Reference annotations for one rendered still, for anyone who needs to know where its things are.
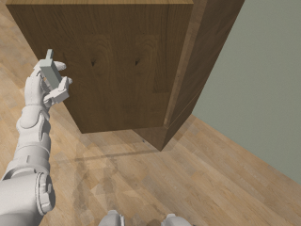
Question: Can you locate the robot left hand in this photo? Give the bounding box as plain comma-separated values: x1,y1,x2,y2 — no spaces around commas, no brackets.
24,60,73,112

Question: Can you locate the left robot forearm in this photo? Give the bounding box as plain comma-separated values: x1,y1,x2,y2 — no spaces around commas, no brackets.
0,105,52,182

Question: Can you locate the handle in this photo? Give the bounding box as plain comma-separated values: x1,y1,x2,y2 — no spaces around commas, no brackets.
40,49,62,89

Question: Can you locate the cupboard door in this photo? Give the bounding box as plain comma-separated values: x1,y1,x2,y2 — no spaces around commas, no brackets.
5,0,194,134

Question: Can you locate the right robot thigh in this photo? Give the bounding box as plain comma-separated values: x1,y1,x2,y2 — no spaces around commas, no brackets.
161,216,192,226

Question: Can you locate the left robot upper arm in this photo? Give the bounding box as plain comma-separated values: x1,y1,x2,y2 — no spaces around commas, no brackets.
0,172,56,226

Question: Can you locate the robot left shin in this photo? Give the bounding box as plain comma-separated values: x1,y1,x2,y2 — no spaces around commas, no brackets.
107,210,118,215

